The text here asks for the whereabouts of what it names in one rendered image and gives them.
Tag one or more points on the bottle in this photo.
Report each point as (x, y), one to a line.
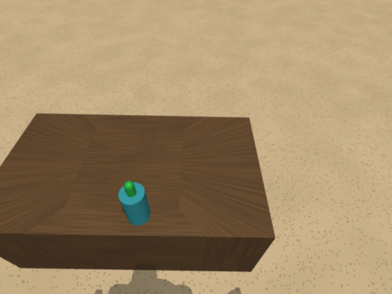
(134, 202)

